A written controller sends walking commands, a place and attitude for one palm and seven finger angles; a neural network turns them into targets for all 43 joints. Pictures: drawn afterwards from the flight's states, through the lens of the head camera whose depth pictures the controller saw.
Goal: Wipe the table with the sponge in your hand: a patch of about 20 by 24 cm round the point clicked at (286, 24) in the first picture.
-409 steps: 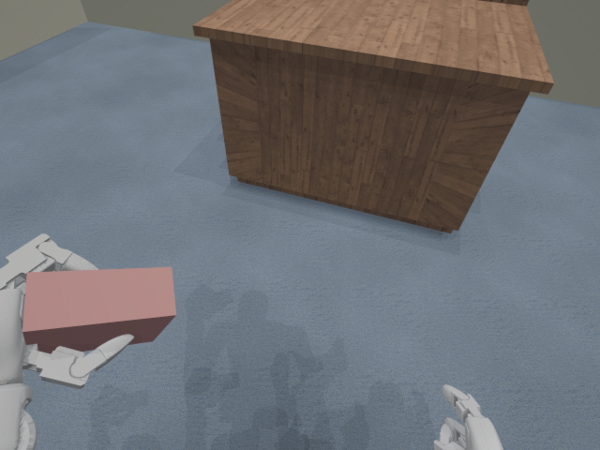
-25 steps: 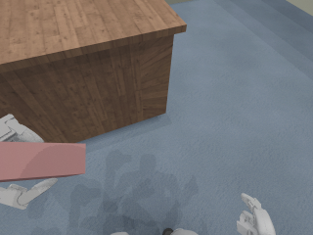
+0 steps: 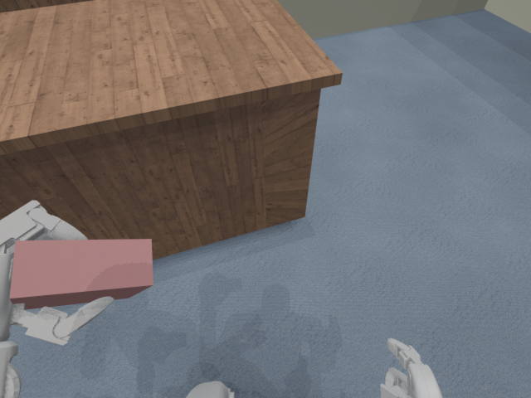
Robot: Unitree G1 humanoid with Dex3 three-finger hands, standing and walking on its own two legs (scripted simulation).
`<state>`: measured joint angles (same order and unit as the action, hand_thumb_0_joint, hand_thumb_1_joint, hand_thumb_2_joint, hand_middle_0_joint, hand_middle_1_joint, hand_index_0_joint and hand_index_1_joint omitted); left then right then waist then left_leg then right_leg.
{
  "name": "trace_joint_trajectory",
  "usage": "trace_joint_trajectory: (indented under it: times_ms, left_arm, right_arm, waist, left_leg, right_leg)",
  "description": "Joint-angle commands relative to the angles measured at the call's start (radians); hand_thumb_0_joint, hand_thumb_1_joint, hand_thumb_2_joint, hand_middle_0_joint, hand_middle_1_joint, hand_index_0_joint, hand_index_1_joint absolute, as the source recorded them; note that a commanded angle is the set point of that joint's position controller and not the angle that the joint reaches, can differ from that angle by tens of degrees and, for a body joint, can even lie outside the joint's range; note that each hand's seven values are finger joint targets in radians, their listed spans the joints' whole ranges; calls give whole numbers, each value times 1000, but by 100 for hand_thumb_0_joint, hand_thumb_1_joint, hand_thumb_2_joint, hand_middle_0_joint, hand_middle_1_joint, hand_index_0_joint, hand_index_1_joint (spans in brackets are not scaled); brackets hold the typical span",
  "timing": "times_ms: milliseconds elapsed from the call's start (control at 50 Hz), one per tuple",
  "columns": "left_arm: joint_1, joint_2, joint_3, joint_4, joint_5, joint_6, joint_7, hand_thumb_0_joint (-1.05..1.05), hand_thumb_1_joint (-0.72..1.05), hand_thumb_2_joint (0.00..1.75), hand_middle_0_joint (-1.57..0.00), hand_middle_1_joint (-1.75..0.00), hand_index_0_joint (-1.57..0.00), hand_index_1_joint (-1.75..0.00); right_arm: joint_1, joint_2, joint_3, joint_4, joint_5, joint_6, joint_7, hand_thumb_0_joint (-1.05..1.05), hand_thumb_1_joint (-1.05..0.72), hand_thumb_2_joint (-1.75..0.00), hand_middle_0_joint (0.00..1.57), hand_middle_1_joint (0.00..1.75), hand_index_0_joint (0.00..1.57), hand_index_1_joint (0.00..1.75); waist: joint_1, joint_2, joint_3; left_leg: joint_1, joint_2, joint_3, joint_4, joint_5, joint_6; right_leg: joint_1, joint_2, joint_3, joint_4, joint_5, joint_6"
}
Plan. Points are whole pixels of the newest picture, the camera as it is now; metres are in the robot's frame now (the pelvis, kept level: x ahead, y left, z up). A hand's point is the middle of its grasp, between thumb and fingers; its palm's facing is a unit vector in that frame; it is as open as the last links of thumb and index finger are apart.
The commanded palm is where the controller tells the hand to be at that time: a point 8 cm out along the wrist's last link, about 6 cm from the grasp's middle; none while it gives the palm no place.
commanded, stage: take the last steps up to it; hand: left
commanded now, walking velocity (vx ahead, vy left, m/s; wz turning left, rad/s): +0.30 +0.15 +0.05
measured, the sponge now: (102, 273) +0.23 +0.20 +0.14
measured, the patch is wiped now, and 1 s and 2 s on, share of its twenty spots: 0.00 0.00 0.00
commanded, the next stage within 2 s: come to a stop and stand still in 1.02 s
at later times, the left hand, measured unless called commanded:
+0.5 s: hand (61, 190) +0.32 +0.27 +0.18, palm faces +0.36 -0.76 -0.55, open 9.6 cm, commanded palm +0.26 +0.33 +0.18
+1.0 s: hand (30, 126) +0.44 +0.37 +0.18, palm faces +0.40 -0.79 -0.47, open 9.6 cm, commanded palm +0.37 +0.40 +0.18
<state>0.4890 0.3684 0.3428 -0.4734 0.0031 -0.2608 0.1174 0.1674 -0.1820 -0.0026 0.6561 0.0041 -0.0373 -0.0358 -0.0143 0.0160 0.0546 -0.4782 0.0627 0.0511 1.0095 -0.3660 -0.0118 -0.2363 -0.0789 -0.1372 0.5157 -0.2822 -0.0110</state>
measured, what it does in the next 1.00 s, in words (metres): walks ahead: left foot, then right foot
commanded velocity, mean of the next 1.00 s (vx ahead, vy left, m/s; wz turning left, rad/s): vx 0.25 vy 0.15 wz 0.03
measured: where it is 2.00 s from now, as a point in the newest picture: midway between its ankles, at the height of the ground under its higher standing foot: outside the picture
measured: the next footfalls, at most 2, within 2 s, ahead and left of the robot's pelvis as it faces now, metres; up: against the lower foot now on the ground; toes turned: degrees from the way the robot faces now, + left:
left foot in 0.16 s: +0.11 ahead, +0.18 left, +0.00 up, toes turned +9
right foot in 0.44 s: +0.17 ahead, -0.04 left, +0.00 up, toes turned -10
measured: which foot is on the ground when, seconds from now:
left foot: up 0.00-0.14, down 0.16-0.46, up 0.48-0.84, down 0.86-1.00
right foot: down 0.00-0.18, up 0.20-0.42, down 0.44-0.86, up 0.88-1.00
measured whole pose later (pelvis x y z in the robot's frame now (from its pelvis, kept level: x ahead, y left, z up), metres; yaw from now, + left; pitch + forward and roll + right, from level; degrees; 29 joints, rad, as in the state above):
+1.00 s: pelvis +0.21 +0.12 -0.01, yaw +0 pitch +1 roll +1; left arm 0.41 0.45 0.43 -0.52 -0.01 -0.26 0.15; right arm 0.14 -0.16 -0.03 0.59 0.02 -0.08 -0.04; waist -0.02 -0.05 0.07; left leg -0.36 0.05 0.17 0.58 -0.24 0.04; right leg -0.44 -0.09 -0.09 1.14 -0.54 0.03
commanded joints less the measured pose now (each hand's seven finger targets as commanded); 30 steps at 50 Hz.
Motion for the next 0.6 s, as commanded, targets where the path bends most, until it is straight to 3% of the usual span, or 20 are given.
trace_joint_trajectory:
  times_ms: [0,60,100,120,140,160,180,200,240,300,340,380,400,420,440,460,480,500,540,580]
  left_arm:
    - [22,175,183,-205,-28,-60,53,0,10,130,-120,-160,-120,-160]
    - [-27,166,161,-240,-25,-45,68,0,10,130,-120,-160,-120,-160]
    - [-59,150,132,-267,-23,-42,69,0,10,130,-120,-160,-120,-160]
    - [-92,149,120,-305,-22,-47,68,0,10,130,-120,-160,-120,-160]
    - [-117,152,120,-344,-22,-53,70,0,10,130,-120,-160,-120,-160]
    - [-122,160,115,-352,-12,-61,71,0,10,130,-120,-160,-120,-160]
    - [-116,175,119,-280,-1,-63,65,0,10,130,-120,-160,-120,-160]
    - [-130,218,151,-294,-9,-56,61,0,10,130,-120,-160,-120,-160]
    - [-115,178,132,-328,-16,-49,61,0,10,130,-120,-160,-120,-160]
    - [-51,182,143,-381,-25,-55,59,0,10,130,-120,-160,-120,-160]
    - [-13,175,143,-356,-31,-50,59,0,10,130,-120,-160,-120,-160]
    - [8,175,159,-285,-30,-36,61,0,10,130,-120,-160,-120,-160]
    - [21,175,165,-243,-29,-26,60,0,10,130,-120,-160,-120,-160]
    - [-3,183,164,-210,-20,-22,57,0,10,130,-120,-160,-120,-160]
    - [-18,215,190,-165,-18,-17,54,0,10,130,-120,-160,-120,-160]
    - [-41,226,219,-135,-38,-18,55,0,10,130,-120,-160,-120,-160]
    - [-85,200,202,-127,-42,-24,42,0,10,130,-120,-160,-120,-160]
    - [-78,217,222,-96,-46,-25,35,0,10,130,-120,-160,-120,-160]
    - [-10,187,200,-76,-37,-50,30,0,10,130,-120,-160,-120,-160]
    - [-23,167,160,-107,-26,-62,30,0,10,130,-120,-160,-120,-160]
  right_arm:
    - [-80,-84,-40,-180,-1,-45,-6,0,-90,-90,20,30,20,30]
    - [-53,-87,-49,-186,-8,-63,-14,0,-90,-90,20,30,20,30]
    - [-32,-101,-63,-191,-4,-74,-29,0,-90,-90,20,30,20,30]
    - [-17,-121,-75,-196,0,-82,-35,0,-90,-90,20,30,20,30]
    - [-13,-153,-86,-197,2,-86,-34,0,-90,-90,20,30,20,30]
    - [-16,-147,-86,-209,5,-91,-29,0,-90,-90,20,30,20,30]
    - [-12,-143,-86,-197,8,-100,-22,0,-90,-90,20,30,20,30]
    - [-30,-134,-78,-179,3,-108,-27,0,-90,-90,20,30,20,30]
    - [-27,-130,-79,-167,15,-117,-19,0,-90,-90,20,30,20,30]
    - [-34,-127,-67,-168,17,-136,-13,0,-90,-90,20,30,20,30]
    - [-36,-122,-54,-167,8,-140,-11,0,-90,-90,20,30,20,30]
    - [-34,-122,-51,-159,5,-130,-17,0,-90,-90,20,30,20,30]
    - [-35,-122,-52,-158,9,-117,-20,0,-90,-90,20,30,20,30]
    - [-31,-109,-53,-154,8,-103,-20,0,-90,-90,20,30,20,30]
    - [-43,-95,-52,-172,4,-91,-16,0,-90,-90,20,30,20,30]
    - [-77,-113,-52,-175,-1,-84,-11,0,-90,-90,20,30,20,30]
    - [-52,-120,-66,-153,3,-82,-5,0,-90,-90,20,30,20,30]
    - [-64,-122,-63,-145,6,-72,-4,0,-90,-90,20,30,20,30]
    - [-66,-104,-44,-130,0,-53,-3,0,-90,-90,20,30,20,30]
    - [-80,-108,-40,-132,-4,-43,3,0,-90,-90,20,30,20,30]
  waist:
    - [33,-188,-139]
    - [29,-178,-160]
    - [11,-100,-171]
    - [-2,4,-192]
    - [-12,226,-224]
    - [1,302,-217]
    - [-1,222,-178]
    - [6,252,-166]
    - [6,221,-134]
    - [21,262,-148]
    - [18,269,-147]
    - [26,196,-162]
    - [29,115,-179]
    - [26,-65,-186]
    - [22,-336,-168]
    - [33,-313,-133]
    - [11,-273,-102]
    - [13,-227,-88]
    - [17,-137,-89]
    - [17,-139,-111]
  left_leg:
    - [36,12,68,-300,36,6]
    - [169,-43,141,-461,118,8]
    - [306,-45,145,-574,175,17]
    - [421,0,86,-604,197,43]
    - [544,169,-144,-627,308,121]
    - [581,300,-330,-668,442,212]
    - [508,317,-350,-699,361,245]
    - [478,316,-349,-693,318,268]
    - [444,263,-237,-671,334,253]
    - [350,187,-84,-670,350,195]
    - [299,179,-65,-658,342,170]
    - [248,167,-36,-567,280,135]
    - [191,141,-12,-465,235,113]
    - [62,81,44,-257,131,84]
    - [-176,-44,87,6,-123,30]
    - [-258,-32,-34,200,-166,7]
    - [-248,1,-104,259,-82,-1]
    - [-272,19,-104,279,-55,-7]
    - [-275,36,-76,271,34,-22]
    - [-261,31,-38,191,67,-21]
  right_leg:
    - [154,-237,171,-184,251,-124]
    - [133,-208,165,-135,205,-94]
    - [89,-158,114,-19,177,-50]
    - [4,-118,91,133,180,-22]
    - [-174,-26,8,358,-46,28]
    - [-312,26,24,560,-357,34]
    - [-353,14,66,656,-363,20]
    - [-385,-26,88,675,-331,29]
    - [-383,-46,82,581,-264,37]
    - [-226,-15,6,370,-154,38]
    - [-118,18,-35,226,-122,39]
    - [21,39,-58,54,-49,32]
    - [120,20,-32,-41,19,20]
    - [221,-109,151,-127,17,-30]
    - [315,-335,559,-214,89,-137]
    - [280,-447,674,-265,103,-185]
    - [206,-403,614,-272,33,-163]
    - [198,-388,570,-250,46,-166]
    - [197,-307,311,-201,302,-130]
    - [222,-269,195,-164,508,-108]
